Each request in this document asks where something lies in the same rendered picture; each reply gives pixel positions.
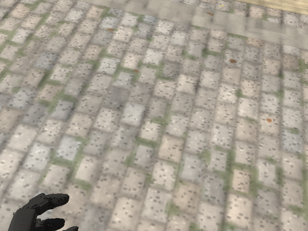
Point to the robot left hand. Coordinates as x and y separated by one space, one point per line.
25 218

